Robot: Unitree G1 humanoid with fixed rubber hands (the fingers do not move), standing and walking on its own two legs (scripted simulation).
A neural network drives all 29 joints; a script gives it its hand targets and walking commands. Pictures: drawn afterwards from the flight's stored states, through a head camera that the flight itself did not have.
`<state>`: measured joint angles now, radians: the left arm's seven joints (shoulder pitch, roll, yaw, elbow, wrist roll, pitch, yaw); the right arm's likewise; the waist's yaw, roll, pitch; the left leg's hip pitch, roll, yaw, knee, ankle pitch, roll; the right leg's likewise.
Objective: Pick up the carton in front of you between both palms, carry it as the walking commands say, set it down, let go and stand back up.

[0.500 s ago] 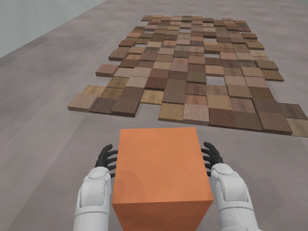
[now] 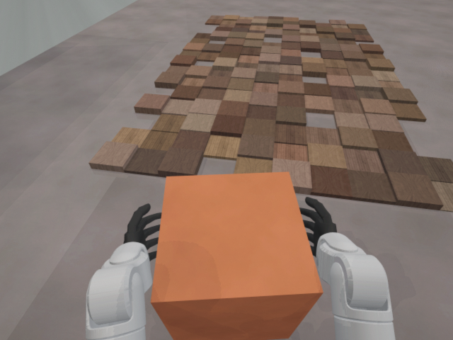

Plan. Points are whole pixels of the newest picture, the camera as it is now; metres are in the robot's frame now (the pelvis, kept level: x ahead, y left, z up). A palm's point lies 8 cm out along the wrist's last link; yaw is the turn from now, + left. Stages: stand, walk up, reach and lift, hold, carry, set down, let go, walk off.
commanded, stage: carry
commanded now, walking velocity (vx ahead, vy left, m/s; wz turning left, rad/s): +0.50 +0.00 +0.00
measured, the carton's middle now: (230, 262) +0.28 +0.01 +0.02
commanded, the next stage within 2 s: none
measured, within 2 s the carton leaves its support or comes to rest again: neither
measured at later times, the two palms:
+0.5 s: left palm (189, 145) +0.55 +0.10 +0.07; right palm (312, 141) +0.56 -0.20 +0.07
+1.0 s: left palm (190, 71) +0.91 +0.12 +0.10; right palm (283, 70) +0.89 -0.18 +0.11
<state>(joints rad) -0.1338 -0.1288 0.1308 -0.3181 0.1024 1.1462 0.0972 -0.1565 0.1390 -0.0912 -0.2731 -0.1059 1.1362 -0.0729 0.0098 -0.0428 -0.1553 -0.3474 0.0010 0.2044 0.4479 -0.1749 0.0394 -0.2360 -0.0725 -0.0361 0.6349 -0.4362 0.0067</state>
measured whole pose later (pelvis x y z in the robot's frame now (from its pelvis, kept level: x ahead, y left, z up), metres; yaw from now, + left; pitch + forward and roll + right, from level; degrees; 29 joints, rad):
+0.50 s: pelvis +0.28 -0.06 +0.01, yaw +2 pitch +5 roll +1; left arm -0.17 -0.14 0.12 -0.30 0.10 1.20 0.10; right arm -0.17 0.13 -0.12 -0.33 -0.09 1.23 -0.10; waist 0.01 0.01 -0.04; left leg -0.51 0.09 0.09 1.08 -0.33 0.01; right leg -0.32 -0.04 -0.26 0.41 -0.19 -0.08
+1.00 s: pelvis +0.61 -0.01 +0.01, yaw -2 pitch +4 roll -1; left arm -0.23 -0.14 0.14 -0.44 0.10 1.25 0.10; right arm -0.22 0.14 -0.13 -0.44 -0.09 1.26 -0.10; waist -0.02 -0.01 -0.01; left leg -0.27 0.03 0.26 0.37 -0.19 0.08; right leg -0.54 -0.10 -0.07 1.06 -0.30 -0.02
